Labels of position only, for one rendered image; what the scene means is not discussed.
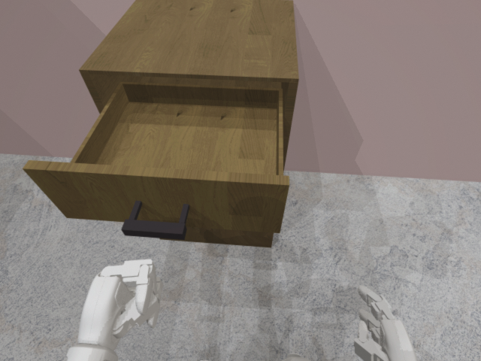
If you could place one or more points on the handle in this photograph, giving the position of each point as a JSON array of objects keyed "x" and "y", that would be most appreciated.
[{"x": 155, "y": 229}]

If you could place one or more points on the left robot forearm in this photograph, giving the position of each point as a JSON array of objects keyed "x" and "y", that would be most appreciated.
[{"x": 91, "y": 352}]

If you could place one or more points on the drawer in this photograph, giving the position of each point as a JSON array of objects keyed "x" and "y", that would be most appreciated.
[{"x": 217, "y": 148}]

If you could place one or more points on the cabinet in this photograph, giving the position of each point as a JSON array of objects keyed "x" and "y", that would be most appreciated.
[{"x": 247, "y": 43}]

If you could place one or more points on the right robot hand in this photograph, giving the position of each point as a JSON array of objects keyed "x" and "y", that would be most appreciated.
[{"x": 391, "y": 341}]

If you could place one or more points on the left robot hand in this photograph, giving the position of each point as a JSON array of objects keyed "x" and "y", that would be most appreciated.
[{"x": 132, "y": 286}]

